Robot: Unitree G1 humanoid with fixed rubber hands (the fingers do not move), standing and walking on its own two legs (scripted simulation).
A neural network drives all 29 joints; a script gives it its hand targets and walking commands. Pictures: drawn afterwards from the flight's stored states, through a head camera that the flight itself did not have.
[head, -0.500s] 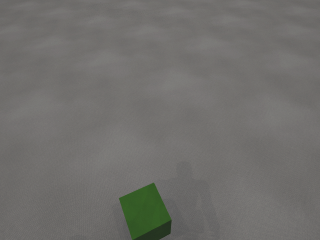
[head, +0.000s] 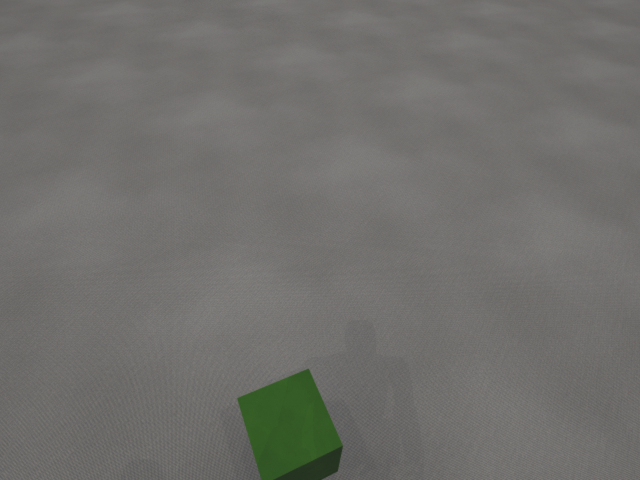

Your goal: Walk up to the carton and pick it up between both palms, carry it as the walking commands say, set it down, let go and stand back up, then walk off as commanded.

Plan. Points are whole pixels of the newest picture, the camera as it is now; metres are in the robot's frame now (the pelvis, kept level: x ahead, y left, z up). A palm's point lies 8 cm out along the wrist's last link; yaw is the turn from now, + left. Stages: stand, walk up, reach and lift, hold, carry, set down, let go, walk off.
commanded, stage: walk up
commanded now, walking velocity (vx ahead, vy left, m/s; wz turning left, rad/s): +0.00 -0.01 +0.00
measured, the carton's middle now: (290, 436) +0.38 +0.08 -0.66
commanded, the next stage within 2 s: none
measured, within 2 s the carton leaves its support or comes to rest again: neither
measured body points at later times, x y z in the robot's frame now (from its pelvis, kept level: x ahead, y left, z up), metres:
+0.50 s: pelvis +0.02 +0.00 +0.00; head +0.04 +0.01 +0.45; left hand +0.02 +0.22 -0.17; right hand -0.01 -0.21 -0.16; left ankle -0.03 +0.11 -0.75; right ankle +0.04 -0.11 -0.75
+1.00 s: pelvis +0.02 -0.07 -0.02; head +0.07 -0.07 +0.42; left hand +0.08 +0.22 -0.15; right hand +0.06 -0.35 -0.16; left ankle -0.03 +0.10 -0.74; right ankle +0.06 -0.21 -0.75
